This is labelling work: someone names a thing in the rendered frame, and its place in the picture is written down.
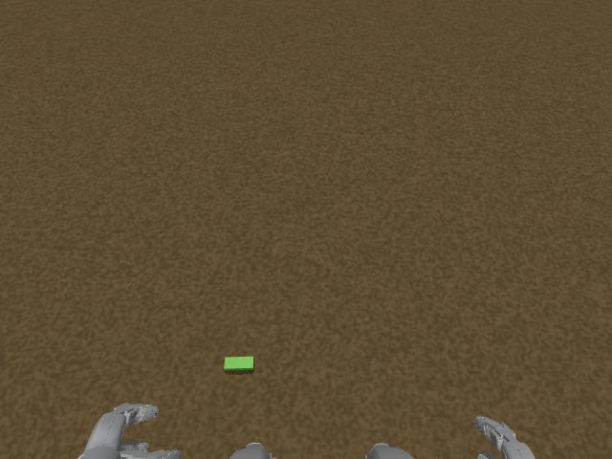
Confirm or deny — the right robot hand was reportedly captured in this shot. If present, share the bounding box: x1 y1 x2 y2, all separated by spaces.
474 416 536 459

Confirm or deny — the left robot hand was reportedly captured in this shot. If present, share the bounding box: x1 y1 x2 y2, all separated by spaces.
84 403 182 459

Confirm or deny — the small box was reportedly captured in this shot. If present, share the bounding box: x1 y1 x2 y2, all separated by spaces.
224 357 254 371

